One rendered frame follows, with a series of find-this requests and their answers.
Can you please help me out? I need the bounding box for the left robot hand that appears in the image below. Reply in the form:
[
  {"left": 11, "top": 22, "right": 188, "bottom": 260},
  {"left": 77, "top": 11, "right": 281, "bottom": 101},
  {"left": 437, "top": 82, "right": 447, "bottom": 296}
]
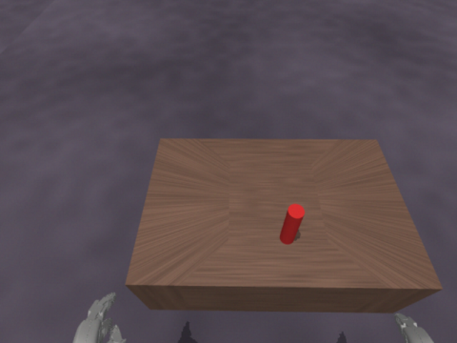
[{"left": 73, "top": 292, "right": 126, "bottom": 343}]

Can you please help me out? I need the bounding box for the can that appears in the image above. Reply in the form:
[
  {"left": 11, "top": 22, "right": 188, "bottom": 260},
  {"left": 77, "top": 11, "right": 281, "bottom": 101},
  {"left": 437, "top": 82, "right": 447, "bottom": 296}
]
[{"left": 280, "top": 204, "right": 305, "bottom": 244}]

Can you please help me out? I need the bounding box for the right robot hand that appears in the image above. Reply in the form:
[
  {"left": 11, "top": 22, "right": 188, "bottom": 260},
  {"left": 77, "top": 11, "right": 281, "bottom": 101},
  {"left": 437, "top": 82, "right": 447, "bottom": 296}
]
[{"left": 394, "top": 313, "right": 434, "bottom": 343}]

